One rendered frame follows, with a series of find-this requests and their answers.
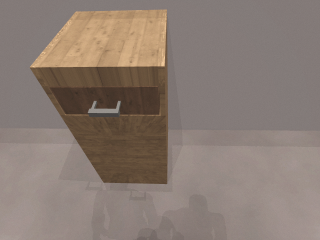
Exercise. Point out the drawer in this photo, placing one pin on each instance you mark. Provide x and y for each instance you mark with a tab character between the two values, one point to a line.
135	100

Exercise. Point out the handle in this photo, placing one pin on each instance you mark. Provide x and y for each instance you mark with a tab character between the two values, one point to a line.
104	112

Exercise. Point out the cabinet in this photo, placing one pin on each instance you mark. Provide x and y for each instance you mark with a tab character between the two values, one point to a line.
114	48

